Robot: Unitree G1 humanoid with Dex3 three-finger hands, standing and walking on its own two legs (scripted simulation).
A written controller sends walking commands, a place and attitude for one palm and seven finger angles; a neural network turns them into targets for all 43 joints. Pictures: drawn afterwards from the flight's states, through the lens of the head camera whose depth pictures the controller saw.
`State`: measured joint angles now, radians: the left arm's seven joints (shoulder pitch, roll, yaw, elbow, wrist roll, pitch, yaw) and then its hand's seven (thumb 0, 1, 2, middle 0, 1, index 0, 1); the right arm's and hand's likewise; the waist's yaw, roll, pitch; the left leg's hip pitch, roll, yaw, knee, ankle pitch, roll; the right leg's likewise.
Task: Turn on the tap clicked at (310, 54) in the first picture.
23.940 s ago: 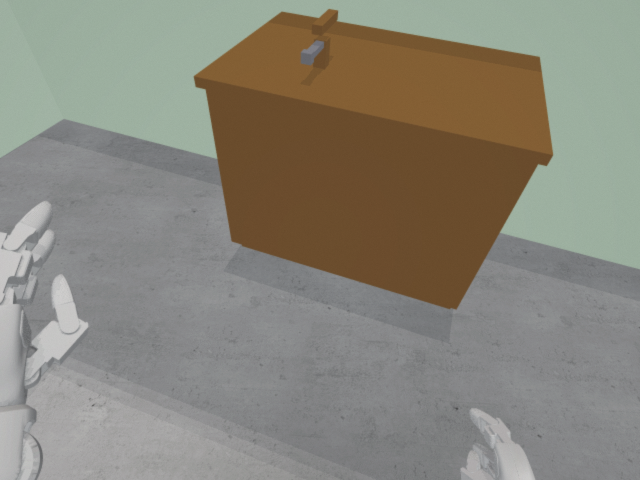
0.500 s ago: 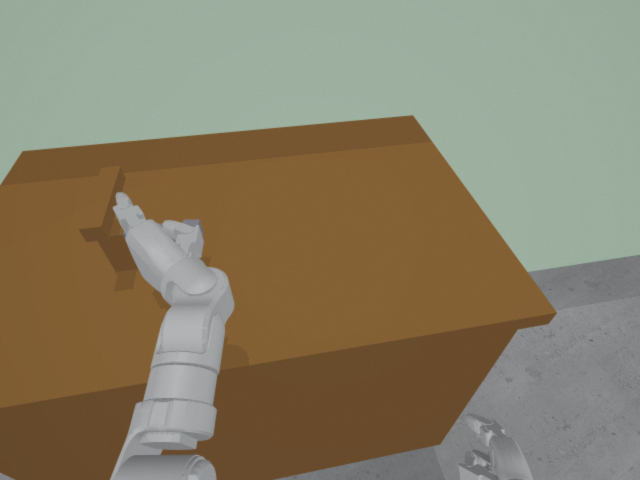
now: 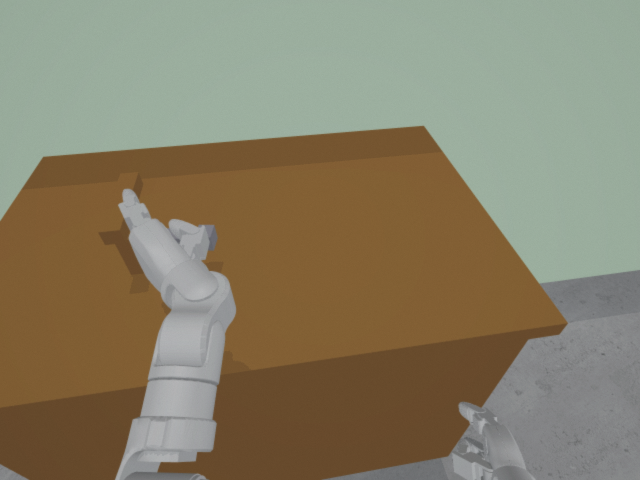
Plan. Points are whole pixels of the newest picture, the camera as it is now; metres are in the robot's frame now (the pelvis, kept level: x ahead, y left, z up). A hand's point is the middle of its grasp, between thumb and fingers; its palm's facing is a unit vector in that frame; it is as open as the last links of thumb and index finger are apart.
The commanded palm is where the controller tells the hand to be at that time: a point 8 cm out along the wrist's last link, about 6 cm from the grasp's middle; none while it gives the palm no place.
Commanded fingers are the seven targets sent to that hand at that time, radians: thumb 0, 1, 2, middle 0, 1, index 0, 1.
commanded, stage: lift the hand up off the lever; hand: left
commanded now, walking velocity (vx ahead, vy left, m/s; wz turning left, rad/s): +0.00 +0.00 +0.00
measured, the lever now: (206, 237) +0.42 +0.24 +0.07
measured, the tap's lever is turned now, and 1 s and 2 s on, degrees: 80 80 80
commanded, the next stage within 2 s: draw the hand back beside the body in 0.06 s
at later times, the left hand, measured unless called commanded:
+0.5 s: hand (197, 280) +0.30 +0.19 +0.12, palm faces +0.28 -0.94 -0.18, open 7.8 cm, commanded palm +0.26 +0.22 +0.16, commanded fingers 0.00 0.90 0.90 -0.17 -0.20 -0.17 -0.20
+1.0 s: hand (143, 306) +0.24 +0.22 +0.15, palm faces +0.27 -0.93 -0.27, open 7.6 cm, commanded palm +0.20 +0.26 +0.17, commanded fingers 0.00 0.90 0.90 -0.19 -0.28 -0.19 -0.28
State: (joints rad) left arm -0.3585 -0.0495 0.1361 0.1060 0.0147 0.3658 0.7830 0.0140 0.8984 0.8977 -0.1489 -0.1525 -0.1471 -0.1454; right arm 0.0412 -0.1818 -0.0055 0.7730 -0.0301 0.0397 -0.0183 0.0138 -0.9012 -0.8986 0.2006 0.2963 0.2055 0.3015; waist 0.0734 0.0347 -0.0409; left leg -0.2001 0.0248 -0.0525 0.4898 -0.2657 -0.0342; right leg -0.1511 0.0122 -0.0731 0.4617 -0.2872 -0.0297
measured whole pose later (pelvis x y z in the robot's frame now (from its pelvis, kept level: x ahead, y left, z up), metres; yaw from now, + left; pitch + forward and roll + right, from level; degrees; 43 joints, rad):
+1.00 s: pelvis -0.01 +0.02 +0.01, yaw -3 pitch -6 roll -1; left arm 0.25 0.31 0.16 -0.26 -0.06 -0.08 0.10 0.01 0.89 0.90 -0.19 -0.25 -0.19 -0.25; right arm 0.15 -0.20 0.04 0.61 0.00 -0.04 -0.06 0.01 -0.90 -0.90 0.20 0.30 0.21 0.30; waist 0.06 0.04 0.05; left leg -0.07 0.03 0.00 0.38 -0.21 -0.01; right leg -0.03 0.01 -0.02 0.33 -0.20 -0.01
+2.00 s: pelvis -0.03 +0.02 +0.00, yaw -3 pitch -1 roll -1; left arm 0.45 0.34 0.31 -0.44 -0.07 -0.14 0.11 0.01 0.89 0.90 -0.21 -0.30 -0.20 -0.30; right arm 0.13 -0.24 0.01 0.56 0.00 -0.01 -0.07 0.01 -0.90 -0.90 0.20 0.30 0.21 0.30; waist 0.04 0.04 0.05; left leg -0.24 0.03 0.00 0.47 -0.21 0.00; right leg -0.20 0.01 -0.02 0.42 -0.20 0.00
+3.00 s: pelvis -0.14 +0.03 -0.01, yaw +0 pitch +3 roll +0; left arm 0.50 0.37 0.32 -0.59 -0.04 -0.21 0.14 0.01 0.88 0.90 -0.21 -0.30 -0.21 -0.30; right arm 0.16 -0.19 0.02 0.58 0.00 -0.03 -0.08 0.02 -0.90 -0.90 0.20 0.30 0.21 0.30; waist -0.01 -0.04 0.01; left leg -0.37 0.02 0.00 0.64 -0.23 -0.01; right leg -0.37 0.01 0.01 0.56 -0.23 0.00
